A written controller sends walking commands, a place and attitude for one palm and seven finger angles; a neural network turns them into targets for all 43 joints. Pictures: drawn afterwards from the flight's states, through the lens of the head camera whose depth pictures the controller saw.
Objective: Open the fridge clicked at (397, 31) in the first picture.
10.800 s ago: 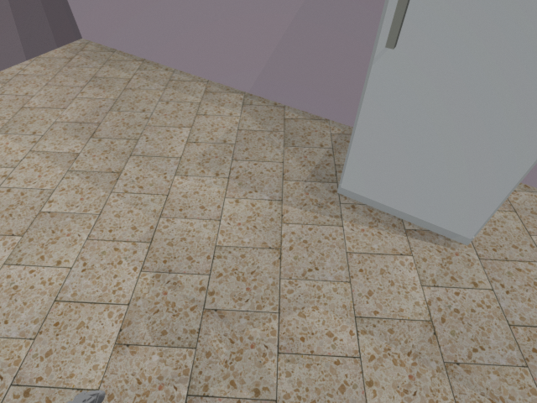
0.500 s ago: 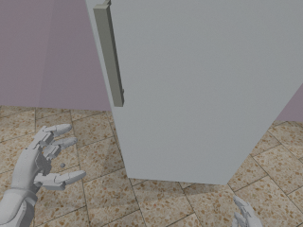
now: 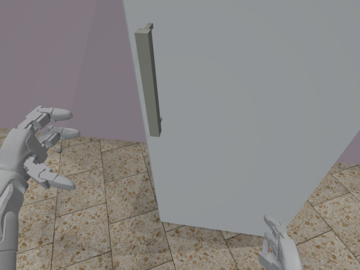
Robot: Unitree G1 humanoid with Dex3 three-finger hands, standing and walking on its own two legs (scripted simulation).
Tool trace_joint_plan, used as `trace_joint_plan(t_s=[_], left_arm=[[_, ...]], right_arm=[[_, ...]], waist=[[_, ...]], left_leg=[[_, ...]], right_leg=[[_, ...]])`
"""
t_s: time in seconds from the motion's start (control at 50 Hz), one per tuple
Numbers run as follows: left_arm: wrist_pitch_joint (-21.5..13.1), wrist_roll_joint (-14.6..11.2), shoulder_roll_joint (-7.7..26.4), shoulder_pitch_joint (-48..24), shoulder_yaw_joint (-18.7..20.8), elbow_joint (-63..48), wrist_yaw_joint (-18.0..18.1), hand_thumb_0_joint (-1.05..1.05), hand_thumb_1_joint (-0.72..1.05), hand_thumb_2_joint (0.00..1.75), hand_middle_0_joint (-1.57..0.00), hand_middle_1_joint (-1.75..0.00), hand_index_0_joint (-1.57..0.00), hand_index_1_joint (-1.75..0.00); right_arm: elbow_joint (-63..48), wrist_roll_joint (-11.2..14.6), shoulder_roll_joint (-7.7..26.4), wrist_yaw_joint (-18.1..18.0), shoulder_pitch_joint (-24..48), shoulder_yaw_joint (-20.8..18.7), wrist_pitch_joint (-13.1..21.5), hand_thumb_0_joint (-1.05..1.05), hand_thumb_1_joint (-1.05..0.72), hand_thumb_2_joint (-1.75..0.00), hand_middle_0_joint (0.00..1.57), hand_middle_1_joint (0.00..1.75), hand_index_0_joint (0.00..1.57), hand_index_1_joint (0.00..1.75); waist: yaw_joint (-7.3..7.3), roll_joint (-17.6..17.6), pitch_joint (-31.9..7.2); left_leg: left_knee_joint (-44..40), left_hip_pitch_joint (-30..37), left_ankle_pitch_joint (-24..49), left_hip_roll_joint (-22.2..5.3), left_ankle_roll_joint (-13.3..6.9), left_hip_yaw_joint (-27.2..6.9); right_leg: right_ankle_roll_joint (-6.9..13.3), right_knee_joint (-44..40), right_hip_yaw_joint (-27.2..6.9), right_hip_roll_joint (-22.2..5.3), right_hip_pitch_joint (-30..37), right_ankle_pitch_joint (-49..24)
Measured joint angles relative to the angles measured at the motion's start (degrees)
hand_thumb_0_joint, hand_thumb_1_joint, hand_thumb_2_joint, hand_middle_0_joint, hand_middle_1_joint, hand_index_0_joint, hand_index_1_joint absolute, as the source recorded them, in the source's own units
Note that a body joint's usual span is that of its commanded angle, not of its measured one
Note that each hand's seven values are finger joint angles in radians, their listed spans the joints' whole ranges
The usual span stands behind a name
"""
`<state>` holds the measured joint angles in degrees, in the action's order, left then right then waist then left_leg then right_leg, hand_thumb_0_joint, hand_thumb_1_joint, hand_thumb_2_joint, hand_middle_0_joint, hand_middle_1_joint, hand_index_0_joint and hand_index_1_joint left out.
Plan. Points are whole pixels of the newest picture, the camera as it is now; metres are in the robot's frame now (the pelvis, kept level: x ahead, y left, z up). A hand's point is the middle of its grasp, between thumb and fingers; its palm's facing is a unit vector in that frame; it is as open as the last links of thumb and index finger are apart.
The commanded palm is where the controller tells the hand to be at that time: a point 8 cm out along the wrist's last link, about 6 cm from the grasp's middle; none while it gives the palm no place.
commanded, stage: raise the hand to about handle height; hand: left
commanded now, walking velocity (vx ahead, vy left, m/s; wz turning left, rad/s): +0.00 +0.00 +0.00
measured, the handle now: (153, 86) +0.49 +0.14 +0.19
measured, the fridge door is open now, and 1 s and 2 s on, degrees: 0 0 0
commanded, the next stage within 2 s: move the hooked fingers beside the handle in 0.66 s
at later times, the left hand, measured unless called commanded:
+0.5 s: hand (59, 133) +0.28 +0.27 +0.20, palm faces +0.07 -0.99 -0.08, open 14.0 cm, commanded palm +0.25 +0.31 +0.21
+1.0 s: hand (69, 127) +0.30 +0.26 +0.21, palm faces +0.05 -1.00 -0.07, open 14.0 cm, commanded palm +0.27 +0.30 +0.21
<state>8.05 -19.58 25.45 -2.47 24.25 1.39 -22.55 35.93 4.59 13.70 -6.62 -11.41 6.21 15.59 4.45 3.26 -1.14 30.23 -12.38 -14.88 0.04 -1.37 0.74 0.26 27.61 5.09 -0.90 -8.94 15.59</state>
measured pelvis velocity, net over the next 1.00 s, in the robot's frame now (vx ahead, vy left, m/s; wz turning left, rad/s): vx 0.00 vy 0.00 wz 0.00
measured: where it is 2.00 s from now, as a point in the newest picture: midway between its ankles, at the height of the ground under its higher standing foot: outside the picture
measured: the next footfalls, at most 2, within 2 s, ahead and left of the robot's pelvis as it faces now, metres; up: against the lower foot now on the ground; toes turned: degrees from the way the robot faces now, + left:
none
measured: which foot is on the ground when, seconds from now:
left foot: down 0.00-1.00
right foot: down 0.00-1.00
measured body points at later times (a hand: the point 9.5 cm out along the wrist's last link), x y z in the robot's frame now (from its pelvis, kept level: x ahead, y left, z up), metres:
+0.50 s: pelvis +0.00 -0.01 +0.00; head -0.03 -0.02 +0.45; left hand +0.27 +0.32 +0.21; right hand +0.19 -0.24 -0.06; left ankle +0.02 +0.10 -0.74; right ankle +0.00 -0.12 -0.74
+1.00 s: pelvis +0.00 +0.00 +0.00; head -0.03 -0.02 +0.45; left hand +0.29 +0.31 +0.21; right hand +0.19 -0.22 -0.07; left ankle +0.02 +0.10 -0.74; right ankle +0.00 -0.12 -0.74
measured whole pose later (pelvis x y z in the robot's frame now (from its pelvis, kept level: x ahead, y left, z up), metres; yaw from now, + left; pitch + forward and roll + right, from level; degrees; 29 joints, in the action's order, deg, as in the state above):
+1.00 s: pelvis +0.00 +0.00 +0.00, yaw +0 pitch -3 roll -1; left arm 13.0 -17.8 26.7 -13.7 23.8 8.9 -23.0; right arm 36.5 5.7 15.0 -6.9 -11.5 5.4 12.3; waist 3.4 3.4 -1.3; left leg 27.8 -11.2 -13.4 0.1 -1.1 0.9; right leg 0.5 26.3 4.8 -0.9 -8.3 14.6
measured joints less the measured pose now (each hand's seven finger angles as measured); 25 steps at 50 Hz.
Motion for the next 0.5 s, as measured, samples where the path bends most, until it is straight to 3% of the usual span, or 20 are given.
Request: trace_joint_plan(t_s=[0.26,0.38,0.5], left_arm=[[5.26,-0.28,4.94,-8.47,3.59,6.57,-3.27,-0.01,-0.5,0.3,-0.3,-1.2,-0.3,-1.2],[6.17,-0.3,3.7,-6.21,3.21,4.94,-3.26,-0.01,-0.5,0.3,-0.3,-1.2,-0.3,-1.2],[4.98,-0.24,2.31,-5.1,3.89,2.86,-1.8,-0.01,-0.5,0.3,-0.3,-1.2,-0.3,-1.2]], right_arm=[[0.44,1.06,1.92,0.43,-0.76,-0.58,-2.33,0.02,-0.9,-0.9,0.2,0.3,0.2,0.3],[-0.34,1.12,2.61,0.72,-0.79,-1.45,-2.9,0.02,-0.9,-0.9,0.2,0.3,0.2,0.3],[-0.26,0.87,2.04,0.43,-0.78,-1.65,-2.69,0.02,-0.9,-0.9,0.2,0.3,0.2,0.3]], waist=[[-1.0,0.44,-0.53],[-1.5,0.41,-0.64],[-1.3,-0.14,-0.53]], left_leg=[[-1.96,0.9,0.96,-0.26,0.34,0.22],[-1.82,0.75,0.74,-0.36,0.34,0.72],[-1.93,1.35,0.6,-0.55,0.47,0.79]], right_leg=[[0.34,-1.51,-0.25,0.32,0.54,-0.81],[0.35,-0.95,-0.77,0.38,0.0,-0.55],[0.47,-1.13,-0.87,0.58,0.59,-0.49]])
